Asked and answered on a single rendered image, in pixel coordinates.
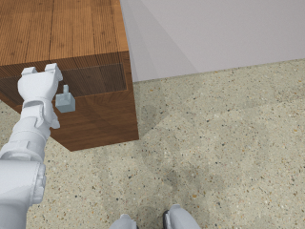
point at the handle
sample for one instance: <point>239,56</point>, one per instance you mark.
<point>65,102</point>

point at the robot shin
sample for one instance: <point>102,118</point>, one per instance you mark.
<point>125,216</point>
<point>175,206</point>

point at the robot left shin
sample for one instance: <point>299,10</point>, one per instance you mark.
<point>125,216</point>

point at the robot right shin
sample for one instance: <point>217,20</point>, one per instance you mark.
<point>175,206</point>

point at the drawer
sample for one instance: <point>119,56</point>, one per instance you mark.
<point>98,79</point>

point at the cabinet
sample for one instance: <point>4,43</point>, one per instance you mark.
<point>73,34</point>

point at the left robot upper arm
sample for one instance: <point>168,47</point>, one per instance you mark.
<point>22,184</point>

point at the robot left hand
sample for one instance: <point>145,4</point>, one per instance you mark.
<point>44,85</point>

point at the robot left forearm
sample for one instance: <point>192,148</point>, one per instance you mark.
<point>29,135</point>

